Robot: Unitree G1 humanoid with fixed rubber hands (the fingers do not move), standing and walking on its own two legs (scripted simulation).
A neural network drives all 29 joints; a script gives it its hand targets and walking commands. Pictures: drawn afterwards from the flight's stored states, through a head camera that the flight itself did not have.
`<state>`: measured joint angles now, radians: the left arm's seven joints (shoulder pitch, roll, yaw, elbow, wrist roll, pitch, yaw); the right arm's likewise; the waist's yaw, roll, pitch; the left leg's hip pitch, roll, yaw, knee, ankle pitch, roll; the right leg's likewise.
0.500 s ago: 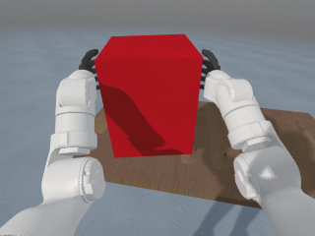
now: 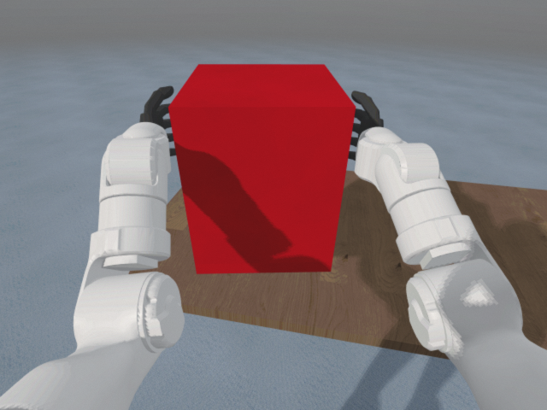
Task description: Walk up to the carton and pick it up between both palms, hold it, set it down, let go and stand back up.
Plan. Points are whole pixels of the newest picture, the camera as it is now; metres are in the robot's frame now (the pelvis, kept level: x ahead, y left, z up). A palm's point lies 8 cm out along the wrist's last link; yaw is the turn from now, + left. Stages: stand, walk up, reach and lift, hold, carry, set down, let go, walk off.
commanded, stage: hold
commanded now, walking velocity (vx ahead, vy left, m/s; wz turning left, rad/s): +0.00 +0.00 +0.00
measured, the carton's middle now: (262, 165) +0.41 +0.00 +0.25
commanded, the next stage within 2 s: none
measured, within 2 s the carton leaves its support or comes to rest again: neither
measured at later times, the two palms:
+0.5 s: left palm (151, 138) +0.37 +0.15 +0.31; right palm (367, 140) +0.36 -0.14 +0.30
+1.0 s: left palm (151, 136) +0.37 +0.15 +0.31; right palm (368, 138) +0.36 -0.14 +0.31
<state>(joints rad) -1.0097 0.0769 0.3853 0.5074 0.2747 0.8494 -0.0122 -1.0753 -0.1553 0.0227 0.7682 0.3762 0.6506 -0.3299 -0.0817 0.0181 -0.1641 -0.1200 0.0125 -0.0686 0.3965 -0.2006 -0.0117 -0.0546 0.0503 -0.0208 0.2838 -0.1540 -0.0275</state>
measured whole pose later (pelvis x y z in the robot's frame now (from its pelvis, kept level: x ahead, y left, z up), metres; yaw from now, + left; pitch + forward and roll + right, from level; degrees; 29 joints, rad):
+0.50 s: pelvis +0.00 +0.00 +0.00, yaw +0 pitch -4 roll -2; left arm -1.03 0.09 0.38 0.53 0.27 0.85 -0.01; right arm -1.10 -0.15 0.00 0.80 0.37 0.65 -0.33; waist -0.08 0.01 -0.17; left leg -0.13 0.01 -0.07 0.40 -0.20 -0.01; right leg -0.06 0.05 -0.02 0.29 -0.15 -0.03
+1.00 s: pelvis +0.00 +0.00 +0.00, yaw +0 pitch -4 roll -1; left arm -1.04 0.09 0.39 0.56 0.28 0.84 -0.01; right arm -1.12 -0.15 0.00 0.83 0.37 0.65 -0.32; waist -0.08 0.01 -0.17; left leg -0.13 0.01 -0.07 0.40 -0.20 -0.01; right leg -0.06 0.05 -0.01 0.29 -0.15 -0.03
